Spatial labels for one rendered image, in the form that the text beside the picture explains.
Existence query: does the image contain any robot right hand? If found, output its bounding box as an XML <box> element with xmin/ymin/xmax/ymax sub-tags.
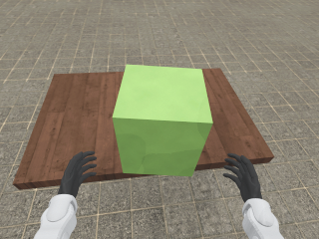
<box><xmin>222</xmin><ymin>153</ymin><xmax>262</xmax><ymax>203</ymax></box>

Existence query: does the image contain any robot right forearm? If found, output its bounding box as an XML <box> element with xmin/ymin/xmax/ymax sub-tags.
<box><xmin>242</xmin><ymin>198</ymin><xmax>284</xmax><ymax>239</ymax></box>

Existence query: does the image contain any carton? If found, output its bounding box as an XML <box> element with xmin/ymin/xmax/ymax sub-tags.
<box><xmin>112</xmin><ymin>64</ymin><xmax>213</xmax><ymax>177</ymax></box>

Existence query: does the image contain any table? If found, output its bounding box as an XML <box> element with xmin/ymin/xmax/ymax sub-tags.
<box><xmin>12</xmin><ymin>68</ymin><xmax>274</xmax><ymax>190</ymax></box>

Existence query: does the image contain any robot left hand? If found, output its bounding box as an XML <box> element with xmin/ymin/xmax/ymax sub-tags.
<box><xmin>57</xmin><ymin>150</ymin><xmax>97</xmax><ymax>198</ymax></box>

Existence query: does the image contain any robot left forearm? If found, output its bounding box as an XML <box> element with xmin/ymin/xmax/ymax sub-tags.
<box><xmin>33</xmin><ymin>194</ymin><xmax>78</xmax><ymax>239</ymax></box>

